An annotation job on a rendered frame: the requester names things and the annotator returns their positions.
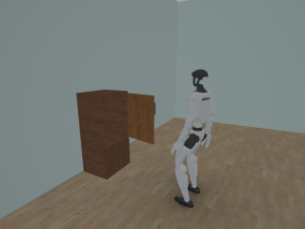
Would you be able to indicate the robot left thigh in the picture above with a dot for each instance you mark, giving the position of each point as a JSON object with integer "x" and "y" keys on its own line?
{"x": 188, "y": 144}

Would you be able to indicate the robot right thigh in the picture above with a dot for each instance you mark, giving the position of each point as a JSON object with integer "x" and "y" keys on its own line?
{"x": 190, "y": 156}

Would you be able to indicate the robot right upper arm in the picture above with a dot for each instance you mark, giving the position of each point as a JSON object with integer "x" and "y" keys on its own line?
{"x": 211, "y": 106}

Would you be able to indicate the robot left upper arm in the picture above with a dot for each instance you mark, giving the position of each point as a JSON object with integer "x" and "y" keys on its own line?
{"x": 191, "y": 98}

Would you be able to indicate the robot right hand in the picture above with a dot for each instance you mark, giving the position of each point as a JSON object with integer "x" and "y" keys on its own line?
{"x": 208, "y": 137}

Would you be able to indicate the robot thigh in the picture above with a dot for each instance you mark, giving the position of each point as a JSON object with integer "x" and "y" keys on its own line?
{"x": 188, "y": 144}
{"x": 190, "y": 156}

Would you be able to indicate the robot left hand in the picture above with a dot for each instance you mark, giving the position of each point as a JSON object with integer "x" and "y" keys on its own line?
{"x": 178, "y": 147}

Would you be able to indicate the right robot forearm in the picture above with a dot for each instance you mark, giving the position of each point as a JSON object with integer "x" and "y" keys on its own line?
{"x": 209, "y": 124}

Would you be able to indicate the left robot forearm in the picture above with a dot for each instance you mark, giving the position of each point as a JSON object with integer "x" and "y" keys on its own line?
{"x": 186, "y": 129}

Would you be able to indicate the cupboard door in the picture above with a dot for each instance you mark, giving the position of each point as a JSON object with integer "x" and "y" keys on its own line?
{"x": 141, "y": 117}

